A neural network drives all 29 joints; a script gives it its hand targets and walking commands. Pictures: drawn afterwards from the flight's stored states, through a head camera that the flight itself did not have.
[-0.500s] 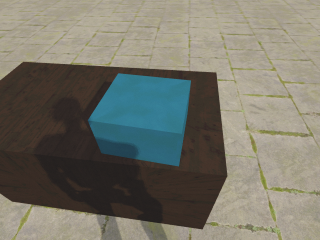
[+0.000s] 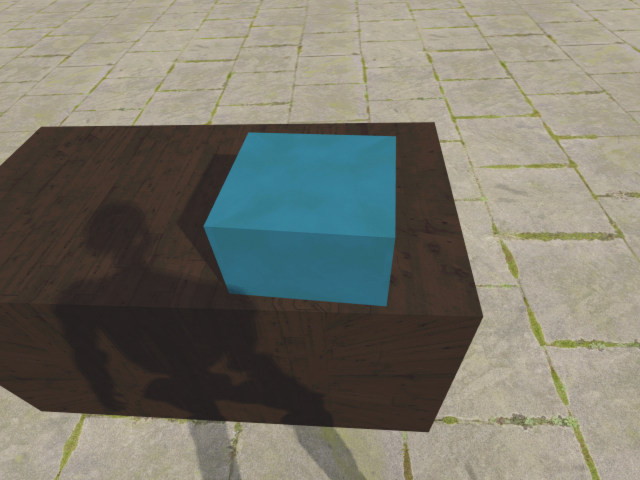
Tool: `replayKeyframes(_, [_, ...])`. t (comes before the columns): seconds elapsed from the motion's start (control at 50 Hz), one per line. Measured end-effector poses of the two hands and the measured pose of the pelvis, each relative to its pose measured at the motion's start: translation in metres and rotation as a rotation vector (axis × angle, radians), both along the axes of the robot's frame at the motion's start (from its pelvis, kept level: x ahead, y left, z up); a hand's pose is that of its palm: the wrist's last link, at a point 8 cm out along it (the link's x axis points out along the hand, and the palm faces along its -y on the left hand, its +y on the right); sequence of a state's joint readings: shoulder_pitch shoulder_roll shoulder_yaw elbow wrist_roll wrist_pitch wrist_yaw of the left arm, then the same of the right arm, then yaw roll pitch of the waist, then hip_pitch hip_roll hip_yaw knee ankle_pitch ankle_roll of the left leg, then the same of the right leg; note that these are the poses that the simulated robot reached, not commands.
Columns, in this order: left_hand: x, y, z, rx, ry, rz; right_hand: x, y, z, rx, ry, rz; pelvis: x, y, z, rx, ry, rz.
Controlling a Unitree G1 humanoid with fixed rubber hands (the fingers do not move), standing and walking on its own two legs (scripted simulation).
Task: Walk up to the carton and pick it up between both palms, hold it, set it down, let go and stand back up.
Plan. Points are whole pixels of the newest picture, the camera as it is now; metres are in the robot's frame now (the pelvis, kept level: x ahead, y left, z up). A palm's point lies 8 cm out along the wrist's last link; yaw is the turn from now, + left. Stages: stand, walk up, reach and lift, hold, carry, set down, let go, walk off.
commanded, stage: walk up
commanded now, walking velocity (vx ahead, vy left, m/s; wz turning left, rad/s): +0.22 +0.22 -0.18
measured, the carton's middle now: (313, 214) +0.62 +0.05 -0.04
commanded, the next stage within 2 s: none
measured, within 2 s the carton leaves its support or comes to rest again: neither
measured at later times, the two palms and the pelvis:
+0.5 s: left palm (161, 473) +0.19 +0.25 -0.11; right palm out of the picture -0.08 -0.13 -0.13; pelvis +0.07 +0.05 +0.01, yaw -4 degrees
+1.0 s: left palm out of the picture +0.18 +0.34 -0.15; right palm (407, 419) +0.26 -0.09 -0.11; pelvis +0.18 +0.12 +0.01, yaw -3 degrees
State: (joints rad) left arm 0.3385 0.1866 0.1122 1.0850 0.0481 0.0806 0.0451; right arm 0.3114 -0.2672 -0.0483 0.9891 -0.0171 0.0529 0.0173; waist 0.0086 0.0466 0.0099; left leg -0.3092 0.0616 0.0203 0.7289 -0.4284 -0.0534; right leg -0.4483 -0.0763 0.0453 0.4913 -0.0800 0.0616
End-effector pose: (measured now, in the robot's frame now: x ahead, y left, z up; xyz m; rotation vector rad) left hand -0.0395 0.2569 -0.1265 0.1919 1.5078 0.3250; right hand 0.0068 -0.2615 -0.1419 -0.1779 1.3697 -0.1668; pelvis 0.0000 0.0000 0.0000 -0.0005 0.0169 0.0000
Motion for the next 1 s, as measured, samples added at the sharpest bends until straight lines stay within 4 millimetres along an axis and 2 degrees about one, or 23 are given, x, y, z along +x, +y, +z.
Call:
replayKeyframes(0.04, [0.026, 0.021, -0.012, -0.006, -0.057, -0.055, -0.022, 0.016, -0.001, -0.025, -0.003, -0.043, -0.006, 0.014, -0.007, 0.005, -0.013, -0.015])
replayKeyframes(0.08, [0.061, 0.033, -0.012, -0.008, -0.135, -0.122, -0.051, 0.036, 0.002, -0.023, 0.013, -0.101, -0.008, 0.023, -0.005, 0.018, -0.024, -0.052])
replayKeyframes(0.14, [0.121, 0.034, 0.01, -0.047, -0.317, -0.184, -0.091, 0.07, 0.012, 0.011, 0.091, -0.154, -0.002, 0.034, 0.009, -0.01, -0.021, -0.057])
replayKeyframes(0.18, [0.152, 0.031, 0.024, -0.074, -0.416, -0.221, -0.106, 0.089, 0.019, 0.036, 0.135, -0.171, 0.004, 0.04, 0.017, -0.018, -0.017, -0.065])
replayKeyframes(0.24, [0.18, 0.027, 0.033, -0.104, -0.47, -0.261, -0.112, 0.113, 0.025, 0.067, 0.158, -0.206, 0.013, 0.045, 0.022, -0.018, -0.007, -0.081])
replayKeyframes(0.3, [0.201, 0.02, 0.03, -0.127, -0.462, -0.283, -0.11, 0.129, 0.026, 0.088, 0.16, -0.247, 0.022, 0.047, 0.022, -0.003, -0.002, -0.091])
replayKeyframes(0.4, [0.235, -0.004, 0.021, -0.147, -0.441, -0.33, -0.112, 0.144, 0.021, 0.13, 0.237, -0.303, 0.044, 0.046, 0.014, 0.017, 0.001, -0.099])
replayKeyframes(0.44, [0.242, -0.012, 0.017, -0.147, -0.446, -0.324, -0.11, 0.145, 0.016, 0.15, 0.283, -0.301, 0.055, 0.046, 0.009, -0.002, -0.002, -0.09])
replayKeyframes(0.48, [0.236, -0.012, 0.015, -0.142, -0.435, -0.287, -0.097, 0.141, 0.013, 0.157, 0.312, -0.267, 0.067, 0.047, 0.008, -0.015, -0.002, -0.071])
replayKeyframes(0.54, [0.202, 0.001, 0.011, -0.121, -0.332, -0.204, -0.051, 0.124, 0.012, 0.137, 0.279, -0.193, 0.086, 0.052, 0.012, -0.012, -0.005, -0.067])
replayKeyframes(0.6, [0.165, 0.025, 0.012, -0.086, -0.201, -0.129, 0.013, 0.108, 0.012, 0.101, 0.181, -0.133, 0.105, 0.059, 0.017, -0.01, 0.0, -0.061])
replayKeyframes(0.66, [0.136, 0.044, 0.013, -0.084, -0.074, -0.096, 0.081, 0.102, 0.014, 0.063, 0.076, -0.082, 0.125, 0.071, 0.019, -0.009, 0.004, -0.055])
replayKeyframes(0.74, [0.122, 0.063, 0.006, -0.11, 0.036, -0.047, 0.165, 0.111, 0.015, 0.018, -0.051, -0.015, 0.151, 0.094, 0.012, -0.023, -0.003, -0.047])
replayKeyframes(0.8, [0.13, 0.078, -0.012, -0.141, 0.083, -0.028, 0.213, 0.126, 0.016, -0.023, -0.132, 0.015, 0.17, 0.109, 0.002, -0.014, -0.009, -0.04])
replayKeyframes(0.84, [0.146, 0.084, -0.018, -0.152, 0.077, -0.028, 0.231, 0.139, 0.021, -0.026, -0.156, 0.025, 0.176, 0.113, 0.004, -0.01, -0.008, -0.037])
replayKeyframes(0.94, [0.196, 0.086, -0.021, -0.168, -0.009, -0.073, 0.25, 0.165, 0.029, -0.001, -0.172, 0.026, 0.185, 0.12, 0.011, -0.008, -0.014, -0.046])
replayKeyframes(1.0, [0.22, 0.085, -0.019, -0.16, -0.056, -0.098, 0.256, 0.17, 0.028, 0.01, -0.201, -0.001, 0.183, 0.121, 0.012, -0.007, -0.019, -0.055])
